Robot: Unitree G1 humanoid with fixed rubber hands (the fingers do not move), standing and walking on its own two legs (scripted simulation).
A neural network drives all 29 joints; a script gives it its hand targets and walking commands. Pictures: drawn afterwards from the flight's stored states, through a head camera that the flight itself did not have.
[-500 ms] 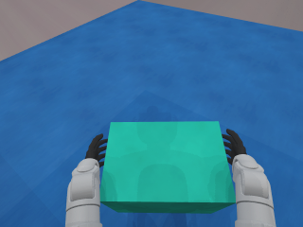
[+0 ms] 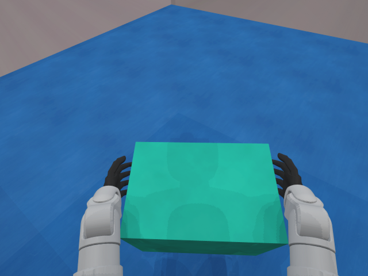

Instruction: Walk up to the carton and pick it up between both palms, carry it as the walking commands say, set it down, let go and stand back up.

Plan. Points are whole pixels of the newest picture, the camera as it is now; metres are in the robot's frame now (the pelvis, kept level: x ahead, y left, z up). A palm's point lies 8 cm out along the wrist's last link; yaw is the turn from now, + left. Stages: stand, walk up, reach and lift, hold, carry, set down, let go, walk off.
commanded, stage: carry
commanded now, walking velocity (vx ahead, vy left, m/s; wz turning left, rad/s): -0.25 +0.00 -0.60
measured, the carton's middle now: (199, 202) +0.29 +0.00 -0.03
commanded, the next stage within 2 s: none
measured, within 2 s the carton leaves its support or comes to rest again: neither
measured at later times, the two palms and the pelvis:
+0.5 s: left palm (109, 261) +0.14 +0.16 +0.07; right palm out of the picture +0.08 -0.22 +0.07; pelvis -0.11 +0.01 -0.03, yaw -7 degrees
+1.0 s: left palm out of the picture +0.05 +0.14 +0.09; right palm out of the picture -0.03 -0.23 +0.09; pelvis -0.20 +0.01 -0.01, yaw -12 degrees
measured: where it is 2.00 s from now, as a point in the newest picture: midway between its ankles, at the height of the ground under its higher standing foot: outside the picture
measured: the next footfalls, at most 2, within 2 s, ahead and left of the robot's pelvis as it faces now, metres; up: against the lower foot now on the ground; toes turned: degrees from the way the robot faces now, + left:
right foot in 0.80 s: -0.18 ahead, -0.08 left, +0.00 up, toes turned -18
left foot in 1.04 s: -0.14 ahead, +0.12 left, +0.00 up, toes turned -6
